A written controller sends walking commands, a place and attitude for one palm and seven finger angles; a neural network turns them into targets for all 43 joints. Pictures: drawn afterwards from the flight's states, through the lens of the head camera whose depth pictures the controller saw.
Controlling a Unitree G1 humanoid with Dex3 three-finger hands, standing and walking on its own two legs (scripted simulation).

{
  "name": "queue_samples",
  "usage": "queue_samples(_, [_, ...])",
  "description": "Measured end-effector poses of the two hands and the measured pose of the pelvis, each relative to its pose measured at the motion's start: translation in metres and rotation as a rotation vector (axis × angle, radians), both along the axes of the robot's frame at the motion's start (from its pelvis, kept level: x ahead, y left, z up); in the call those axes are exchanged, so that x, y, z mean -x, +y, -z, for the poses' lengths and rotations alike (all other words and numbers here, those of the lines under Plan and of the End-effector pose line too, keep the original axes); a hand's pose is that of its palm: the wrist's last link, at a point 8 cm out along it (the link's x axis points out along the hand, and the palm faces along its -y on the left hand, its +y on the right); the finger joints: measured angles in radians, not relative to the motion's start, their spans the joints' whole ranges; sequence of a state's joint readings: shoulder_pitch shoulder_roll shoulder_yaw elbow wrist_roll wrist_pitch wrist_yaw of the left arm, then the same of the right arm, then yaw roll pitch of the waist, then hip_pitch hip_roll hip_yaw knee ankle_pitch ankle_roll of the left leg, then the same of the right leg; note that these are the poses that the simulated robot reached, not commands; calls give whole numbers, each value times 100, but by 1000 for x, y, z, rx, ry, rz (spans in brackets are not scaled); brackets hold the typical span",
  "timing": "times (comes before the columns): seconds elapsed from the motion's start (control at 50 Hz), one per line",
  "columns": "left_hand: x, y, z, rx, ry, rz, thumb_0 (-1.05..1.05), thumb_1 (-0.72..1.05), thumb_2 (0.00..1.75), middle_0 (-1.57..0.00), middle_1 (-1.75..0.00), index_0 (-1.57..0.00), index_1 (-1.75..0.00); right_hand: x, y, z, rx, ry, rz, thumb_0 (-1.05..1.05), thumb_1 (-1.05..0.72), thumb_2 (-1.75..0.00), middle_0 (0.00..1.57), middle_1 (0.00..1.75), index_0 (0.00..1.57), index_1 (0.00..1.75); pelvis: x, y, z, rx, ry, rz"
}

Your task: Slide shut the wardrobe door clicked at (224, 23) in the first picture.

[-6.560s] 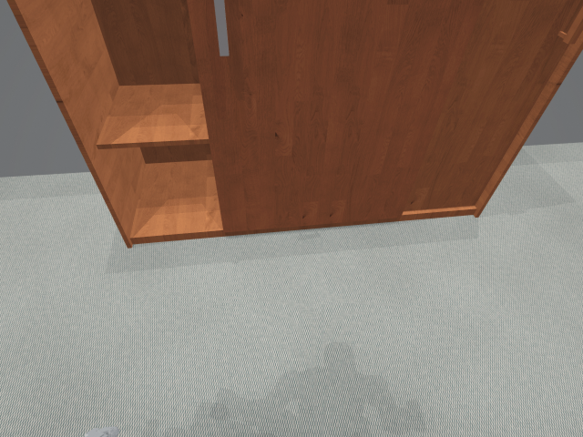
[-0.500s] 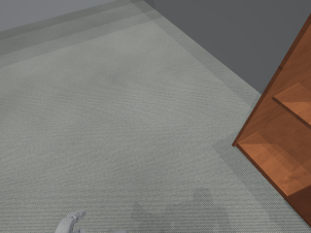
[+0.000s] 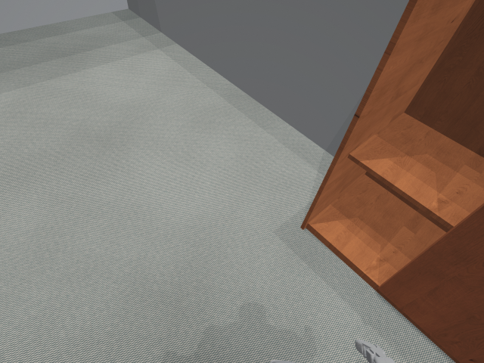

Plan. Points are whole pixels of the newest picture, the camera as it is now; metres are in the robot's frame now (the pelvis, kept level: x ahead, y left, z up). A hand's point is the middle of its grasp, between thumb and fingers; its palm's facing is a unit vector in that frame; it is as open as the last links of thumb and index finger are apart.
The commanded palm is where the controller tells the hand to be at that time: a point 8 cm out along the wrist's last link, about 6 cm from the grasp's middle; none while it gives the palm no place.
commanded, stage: turn to face it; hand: right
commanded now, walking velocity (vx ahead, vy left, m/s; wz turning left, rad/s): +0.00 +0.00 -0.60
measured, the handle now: out of the picture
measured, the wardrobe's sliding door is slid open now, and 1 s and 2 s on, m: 0.40 0.40 0.40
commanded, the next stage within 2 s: take the last steps up to it in 1.06 s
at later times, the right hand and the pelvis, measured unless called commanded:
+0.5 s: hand out of the picture -0.05 -0.29 -0.18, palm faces +0.34 +0.90 -0.26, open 7.4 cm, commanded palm none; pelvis -0.02 -0.06 +0.00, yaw -18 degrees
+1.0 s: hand out of the picture +0.00 -0.26 -0.14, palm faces +0.51 +0.82 -0.28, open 7.4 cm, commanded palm none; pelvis +0.00 -0.03 +0.00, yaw -32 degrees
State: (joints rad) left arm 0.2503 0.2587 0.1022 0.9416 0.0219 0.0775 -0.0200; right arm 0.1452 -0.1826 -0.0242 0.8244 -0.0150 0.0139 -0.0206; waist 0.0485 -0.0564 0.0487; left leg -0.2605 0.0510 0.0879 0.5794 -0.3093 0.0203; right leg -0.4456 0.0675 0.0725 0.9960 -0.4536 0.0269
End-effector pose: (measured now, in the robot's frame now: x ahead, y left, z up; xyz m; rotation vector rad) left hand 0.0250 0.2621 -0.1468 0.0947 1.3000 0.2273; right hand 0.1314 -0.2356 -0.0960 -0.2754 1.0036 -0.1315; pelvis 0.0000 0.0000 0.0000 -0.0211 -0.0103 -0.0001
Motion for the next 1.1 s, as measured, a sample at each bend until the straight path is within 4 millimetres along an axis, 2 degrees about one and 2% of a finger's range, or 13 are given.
queue_samples(0.1, [-17, 7, -8, 0, 7, 74, 1, 91, 90, -19, -30, -20, -30, 40, 0, 2, -13, 55, 84, 0, -90, -90, 21, 30, 21, 30, 1, 4, -6, 9, -12, 68])
queue_samples(0.2, [-46, -2, -15, -22, 10, 171, 1, 91, 90, -19, -30, -20, -30, 88, -12, 14, -35, 130, 186, 0, -90, -90, 21, 30, 21, 30, 3, -2, -7, 7, -12, 139])
queue_samples(0.28, [-83, -23, -21, -48, -27, 269, 1, 91, 90, -19, -30, -20, -30, 133, -32, 28, -53, 205, 277, 0, -90, -90, 21, 30, 21, 30, 6, -15, -3, -5, -6, 190])
queue_samples(0.36, [-123, -58, -26, -83, -115, 375, 1, 91, 90, -19, -30, -20, -30, 178, -60, 51, -75, 271, 372, 0, -90, -90, 21, 30, 21, 30, 9, -37, 10, -27, 1, 242])
queue_samples(0.42, [-141, -83, -35, -93, -182, 426, 1, 91, 90, -19, -30, -20, -30, 201, -78, 58, -76, 329, 424, 0, -90, -90, 21, 30, 21, 30, 13, -49, 11, -30, 1, 261])
queue_samples(0.48, [-145, -100, -45, -100, -200, 457, 1, 91, 90, -19, -30, -20, -30, 206, -91, 51, -80, 320, 458, 1, -90, -90, 20, 30, 20, 30, 15, -57, 3, -49, -1, 296])
queue_samples(0.6, [-139, -124, -49, -78, -168, 509, 1, 90, 90, -20, -30, -20, -30, 191, -107, 34, -81, 202, 495, 1, -91, -90, 20, 30, 20, 30, 17, -68, -8, -59, -1, 366])
queue_samples(0.74, [-122, -130, -38, -44, -100, 531, 1, 90, 90, -20, -30, -20, -30, 168, -109, 23, -71, 106, 525, 0, -90, -90, 20, 30, 20, 30, 16, -67, -10, -55, 4, 447])
queue_samples(0.86, [-108, -114, -23, -28, -20, 541, 1, 90, 90, -20, -30, -20, -30, 151, -96, 13, -55, 53, 542, 0, -90, -90, 20, 30, 20, 30, 12, -55, -8, -47, 10, 509])
queue_samples(0.94, [-107, -98, -8, -10, 20, 552, 1, 90, 90, -20, -30, -20, -30, 150, -79, 10, -32, 25, 564, 0, -90, -90, 20, 30, 20, 30, 6, -41, -2, -27, 18, 538])
queue_samples(1.0, [-113, -90, 0, -1, 31, 563, 1, 90, 90, -20, -30, -20, -30, 161, -64, 10, -19, 39, 585, 0, -90, -90, 20, 30, 21, 30, 5, -32, 1, -26, 8, 561])
queue_samples(1.1, [-126, -89, -3, -3, 44, 611, 1, 91, 90, -20, -30, -20, -30, 193, -41, 10, -43, 99, 659, 0, -90, -90, 21, 30, 21, 30, 2, -29, -4, -15, -6, 613])
